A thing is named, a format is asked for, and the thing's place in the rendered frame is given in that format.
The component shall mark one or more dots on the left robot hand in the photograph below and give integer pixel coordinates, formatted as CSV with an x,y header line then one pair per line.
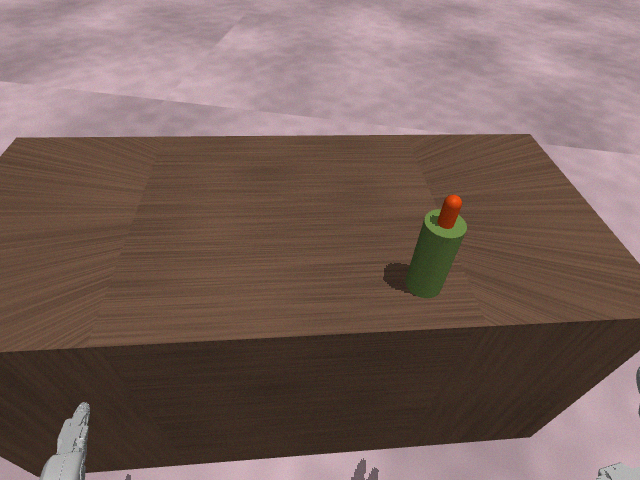
x,y
68,463

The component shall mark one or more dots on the right robot hand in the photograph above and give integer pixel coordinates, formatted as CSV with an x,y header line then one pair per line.
x,y
619,471

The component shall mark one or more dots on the bottle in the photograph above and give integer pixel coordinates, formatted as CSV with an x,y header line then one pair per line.
x,y
439,240

